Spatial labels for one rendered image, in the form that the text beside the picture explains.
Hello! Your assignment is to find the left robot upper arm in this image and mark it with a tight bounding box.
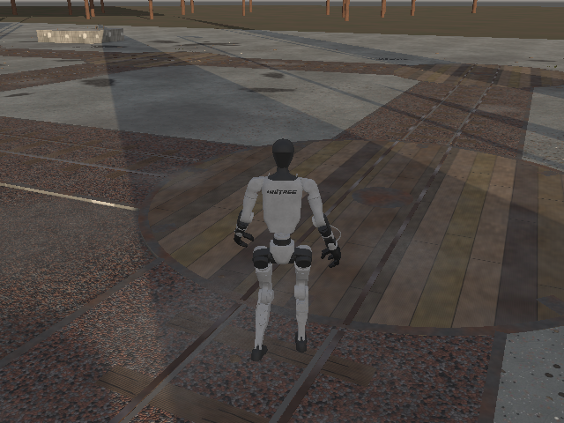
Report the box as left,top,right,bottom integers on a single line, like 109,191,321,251
240,176,264,223

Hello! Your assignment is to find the robot left forearm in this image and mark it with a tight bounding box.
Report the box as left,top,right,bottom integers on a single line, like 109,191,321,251
234,210,249,237

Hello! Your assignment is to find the left robot foot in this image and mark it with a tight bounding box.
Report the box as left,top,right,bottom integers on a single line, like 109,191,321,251
251,345,268,361

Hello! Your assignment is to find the right robot hand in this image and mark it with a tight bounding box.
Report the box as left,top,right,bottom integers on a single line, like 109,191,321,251
321,246,341,268

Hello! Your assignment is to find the robot right forearm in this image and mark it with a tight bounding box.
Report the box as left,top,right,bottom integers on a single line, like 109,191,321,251
318,214,338,250

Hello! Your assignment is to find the left robot shin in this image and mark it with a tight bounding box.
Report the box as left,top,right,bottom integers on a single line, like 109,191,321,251
254,289,271,350

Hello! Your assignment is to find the right robot upper arm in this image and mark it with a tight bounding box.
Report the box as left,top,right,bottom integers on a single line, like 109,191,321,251
301,177,326,227

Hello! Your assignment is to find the left robot hand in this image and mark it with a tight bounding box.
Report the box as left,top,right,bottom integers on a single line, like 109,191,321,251
234,233,254,247

